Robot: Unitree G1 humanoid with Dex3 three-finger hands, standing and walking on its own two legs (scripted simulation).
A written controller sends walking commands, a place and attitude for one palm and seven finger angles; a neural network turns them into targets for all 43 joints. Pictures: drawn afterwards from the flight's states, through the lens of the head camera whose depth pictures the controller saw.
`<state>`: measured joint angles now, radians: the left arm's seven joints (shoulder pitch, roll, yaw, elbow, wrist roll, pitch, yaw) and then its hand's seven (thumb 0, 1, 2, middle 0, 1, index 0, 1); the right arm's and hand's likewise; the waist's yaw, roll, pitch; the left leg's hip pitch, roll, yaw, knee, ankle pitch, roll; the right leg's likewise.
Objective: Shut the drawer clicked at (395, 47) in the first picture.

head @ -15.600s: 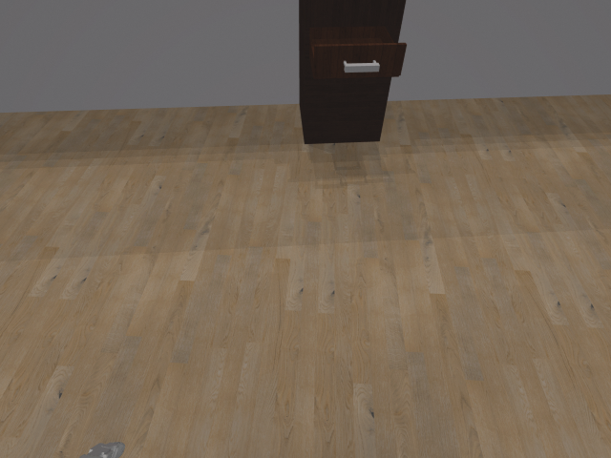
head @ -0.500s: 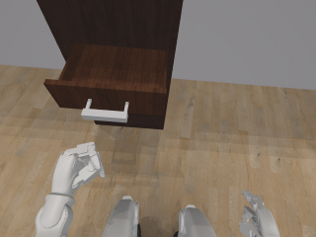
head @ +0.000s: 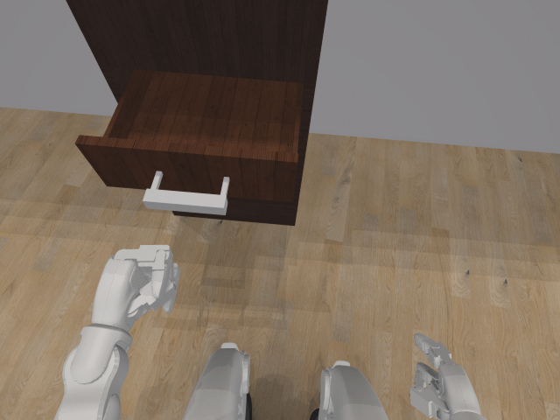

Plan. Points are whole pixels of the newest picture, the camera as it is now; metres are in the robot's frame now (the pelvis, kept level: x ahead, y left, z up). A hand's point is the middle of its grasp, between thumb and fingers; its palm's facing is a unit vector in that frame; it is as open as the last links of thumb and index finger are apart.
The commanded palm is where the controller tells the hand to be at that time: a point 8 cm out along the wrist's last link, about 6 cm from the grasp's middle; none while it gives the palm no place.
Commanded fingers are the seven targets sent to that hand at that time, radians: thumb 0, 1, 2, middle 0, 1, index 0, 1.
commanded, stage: raise the hand and make a fist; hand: left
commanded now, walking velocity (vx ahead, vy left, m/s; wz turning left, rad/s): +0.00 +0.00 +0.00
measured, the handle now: (189, 190) +0.49 +0.20 -0.08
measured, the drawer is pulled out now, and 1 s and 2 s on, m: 0.20 0.20 0.20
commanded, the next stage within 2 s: bring the fist close to the handle in 0.24 s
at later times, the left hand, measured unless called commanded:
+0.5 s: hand (167, 279) +0.30 +0.18 +0.01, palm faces -0.05 -1.00 -0.05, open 3.3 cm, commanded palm +0.29 +0.23 +0.01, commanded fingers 0.00 0.90 0.90 -1.40 -1.60 -1.40 -1.60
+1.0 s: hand (182, 261) +0.34 +0.18 -0.04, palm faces -0.07 -1.00 -0.05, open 3.3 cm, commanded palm +0.34 +0.22 -0.04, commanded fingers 0.00 0.90 0.90 -1.40 -1.60 -1.40 -1.60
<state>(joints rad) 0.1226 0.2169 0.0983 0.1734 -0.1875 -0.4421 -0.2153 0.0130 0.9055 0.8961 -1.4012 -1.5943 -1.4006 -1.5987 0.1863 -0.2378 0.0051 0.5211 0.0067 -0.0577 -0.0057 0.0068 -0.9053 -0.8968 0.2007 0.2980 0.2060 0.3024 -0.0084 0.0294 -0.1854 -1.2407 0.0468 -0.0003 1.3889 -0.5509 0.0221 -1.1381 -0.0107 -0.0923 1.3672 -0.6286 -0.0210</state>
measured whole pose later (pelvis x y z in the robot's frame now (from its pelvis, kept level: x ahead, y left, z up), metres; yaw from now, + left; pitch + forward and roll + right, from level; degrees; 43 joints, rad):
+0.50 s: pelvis +0.00 -0.01 -0.01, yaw +0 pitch +24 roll -3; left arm 0.04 0.25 0.19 0.31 -0.23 -0.48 -0.29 0.01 0.90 0.90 -1.40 -1.60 -1.40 -1.60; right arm 0.18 -0.25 0.00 0.55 0.01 -0.08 -0.02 0.01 -0.91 -0.90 0.20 0.30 0.20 0.30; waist -0.02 0.02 -0.20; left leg -1.28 0.06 -0.01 1.42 -0.56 0.01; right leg -1.19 0.00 -0.10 1.40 -0.64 -0.04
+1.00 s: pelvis -0.01 +0.00 -0.05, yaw -2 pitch +29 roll -4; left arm -0.18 0.26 0.20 0.45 -0.19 -0.50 -0.24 0.01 0.90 0.90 -1.40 -1.60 -1.40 -1.60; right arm 0.17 -0.26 0.01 0.57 0.00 -0.04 0.00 0.01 -0.91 -0.90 0.20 0.30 0.21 0.30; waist -0.04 0.03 -0.22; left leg -1.49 0.06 0.00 1.58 -0.59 0.03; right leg -1.39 0.00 -0.09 1.56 -0.67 -0.02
